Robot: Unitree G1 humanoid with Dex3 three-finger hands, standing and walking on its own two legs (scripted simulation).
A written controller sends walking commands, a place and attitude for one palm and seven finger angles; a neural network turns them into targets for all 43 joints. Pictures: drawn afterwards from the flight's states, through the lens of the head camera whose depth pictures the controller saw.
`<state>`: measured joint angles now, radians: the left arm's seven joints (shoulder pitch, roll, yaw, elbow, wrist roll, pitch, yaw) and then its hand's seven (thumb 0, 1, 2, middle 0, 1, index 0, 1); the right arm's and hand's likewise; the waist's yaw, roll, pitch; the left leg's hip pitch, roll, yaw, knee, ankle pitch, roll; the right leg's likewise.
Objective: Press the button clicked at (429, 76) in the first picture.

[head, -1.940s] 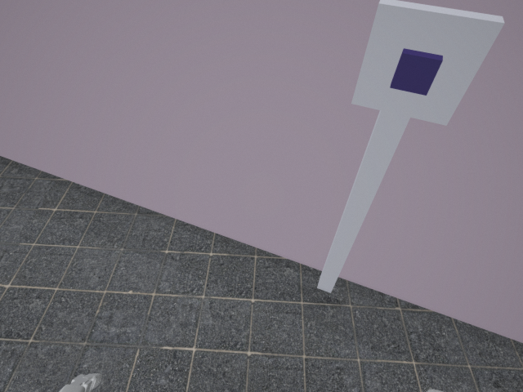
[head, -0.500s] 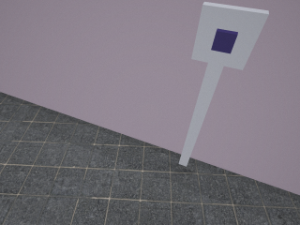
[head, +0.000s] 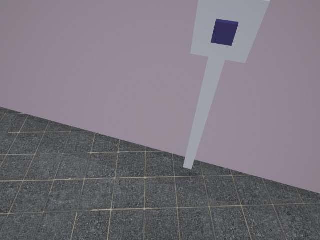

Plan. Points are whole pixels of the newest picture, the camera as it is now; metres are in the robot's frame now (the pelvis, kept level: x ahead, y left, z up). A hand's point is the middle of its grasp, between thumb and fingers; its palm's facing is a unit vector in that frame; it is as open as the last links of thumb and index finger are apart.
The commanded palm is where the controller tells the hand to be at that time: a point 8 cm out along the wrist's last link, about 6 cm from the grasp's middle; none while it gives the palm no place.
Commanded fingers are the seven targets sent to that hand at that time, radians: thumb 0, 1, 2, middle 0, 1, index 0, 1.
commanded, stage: turn to face it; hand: left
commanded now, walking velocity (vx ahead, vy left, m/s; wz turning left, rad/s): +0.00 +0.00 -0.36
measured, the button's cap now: (224, 32) +0.65 -0.14 +0.21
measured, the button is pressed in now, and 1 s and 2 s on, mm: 0 0 0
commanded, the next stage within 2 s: take the last steps up to it in 0.40 s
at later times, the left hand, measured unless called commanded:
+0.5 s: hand out of the picture +0.04 +0.23 -0.17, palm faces -0.09 -0.97 -0.21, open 7.4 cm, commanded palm none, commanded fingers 0.00 0.90 0.90 -0.20 -0.30 -0.20 -0.30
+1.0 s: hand out of the picture +0.04 +0.14 -0.17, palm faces -0.26 -0.95 -0.17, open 7.4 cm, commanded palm none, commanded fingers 0.00 0.90 0.90 -0.20 -0.30 -0.20 -0.30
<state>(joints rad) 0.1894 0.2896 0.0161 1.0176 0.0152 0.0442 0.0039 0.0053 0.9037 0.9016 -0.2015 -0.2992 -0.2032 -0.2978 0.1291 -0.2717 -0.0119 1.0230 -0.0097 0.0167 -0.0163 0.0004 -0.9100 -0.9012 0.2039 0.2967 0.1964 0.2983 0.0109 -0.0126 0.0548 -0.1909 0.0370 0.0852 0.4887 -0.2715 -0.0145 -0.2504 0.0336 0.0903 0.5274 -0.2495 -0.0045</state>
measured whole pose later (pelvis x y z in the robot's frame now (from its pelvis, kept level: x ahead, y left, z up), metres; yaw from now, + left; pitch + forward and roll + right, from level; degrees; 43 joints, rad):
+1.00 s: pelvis -0.01 -0.03 +0.00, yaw -16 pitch +0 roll -2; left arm 0.32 0.16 0.04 1.06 0.03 -0.02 0.00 0.00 0.90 0.90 -0.20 -0.30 -0.20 -0.30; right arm 0.30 -0.22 -0.07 1.06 -0.03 0.03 0.01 0.01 -0.91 -0.90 0.20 0.30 0.19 0.30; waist -0.04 0.01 0.00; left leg -0.54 0.13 0.09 1.02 -0.33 -0.04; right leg -0.06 0.06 -0.08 0.37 -0.31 -0.06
